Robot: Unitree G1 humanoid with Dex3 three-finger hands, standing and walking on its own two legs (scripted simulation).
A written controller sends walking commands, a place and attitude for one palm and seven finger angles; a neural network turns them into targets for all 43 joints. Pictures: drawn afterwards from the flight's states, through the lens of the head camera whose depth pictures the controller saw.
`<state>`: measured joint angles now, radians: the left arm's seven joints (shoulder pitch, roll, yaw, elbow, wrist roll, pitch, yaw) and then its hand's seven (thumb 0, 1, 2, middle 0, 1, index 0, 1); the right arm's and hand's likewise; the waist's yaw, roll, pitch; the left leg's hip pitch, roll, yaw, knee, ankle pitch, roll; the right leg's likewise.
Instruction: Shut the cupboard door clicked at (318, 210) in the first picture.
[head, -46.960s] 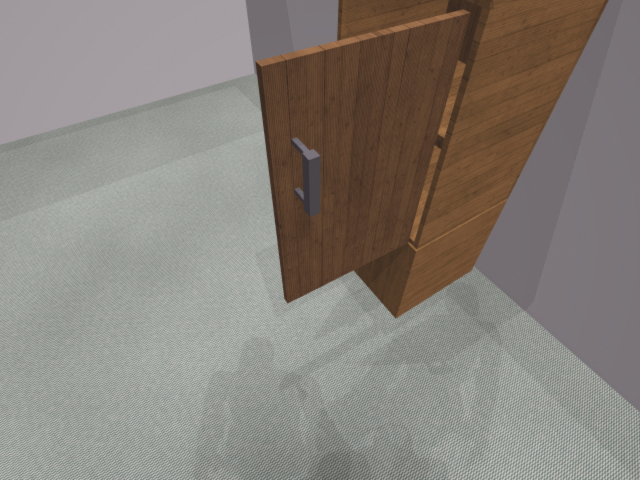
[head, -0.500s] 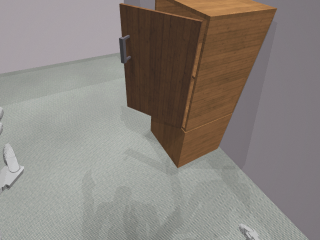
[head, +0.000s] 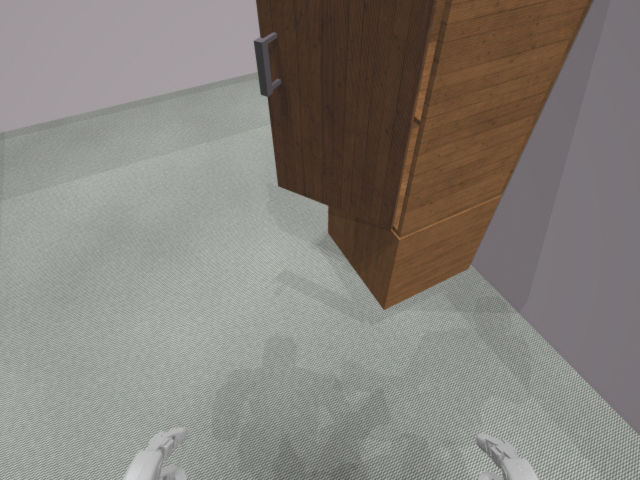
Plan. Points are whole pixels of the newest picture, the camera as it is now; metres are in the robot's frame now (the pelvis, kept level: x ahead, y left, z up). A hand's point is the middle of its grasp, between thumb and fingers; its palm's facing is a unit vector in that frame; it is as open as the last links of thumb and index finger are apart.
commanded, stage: let the arm hang, fingers relaxed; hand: left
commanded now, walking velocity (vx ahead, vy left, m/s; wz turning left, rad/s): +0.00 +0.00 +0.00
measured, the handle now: (269, 64) +0.94 +0.14 +0.08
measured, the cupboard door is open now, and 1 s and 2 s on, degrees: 33 33 33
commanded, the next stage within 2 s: look to check the result in 0.88 s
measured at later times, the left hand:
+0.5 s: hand out of the picture +0.00 +0.21 -0.15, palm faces +0.00 -0.97 -0.24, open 7.3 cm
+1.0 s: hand out of the picture -0.01 +0.17 -0.16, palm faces +0.00 -0.98 -0.17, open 7.4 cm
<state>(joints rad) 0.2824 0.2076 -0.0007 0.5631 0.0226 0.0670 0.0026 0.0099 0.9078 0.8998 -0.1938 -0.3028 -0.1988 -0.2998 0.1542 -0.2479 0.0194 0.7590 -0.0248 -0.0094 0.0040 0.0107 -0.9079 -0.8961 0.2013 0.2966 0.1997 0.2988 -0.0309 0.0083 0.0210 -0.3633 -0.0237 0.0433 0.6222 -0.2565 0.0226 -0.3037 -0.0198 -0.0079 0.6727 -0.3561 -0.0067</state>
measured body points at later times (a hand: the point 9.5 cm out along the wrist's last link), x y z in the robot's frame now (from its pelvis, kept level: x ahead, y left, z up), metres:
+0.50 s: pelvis +0.01 +0.01 +0.02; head +0.01 +0.01 +0.47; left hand +0.00 +0.26 -0.13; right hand +0.01 -0.22 -0.14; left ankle +0.05 +0.11 -0.72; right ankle -0.01 -0.11 -0.72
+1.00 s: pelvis +0.01 +0.00 +0.02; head +0.01 +0.01 +0.47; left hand -0.01 +0.22 -0.14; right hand -0.01 -0.23 -0.14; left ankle +0.05 +0.11 -0.72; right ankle -0.01 -0.11 -0.72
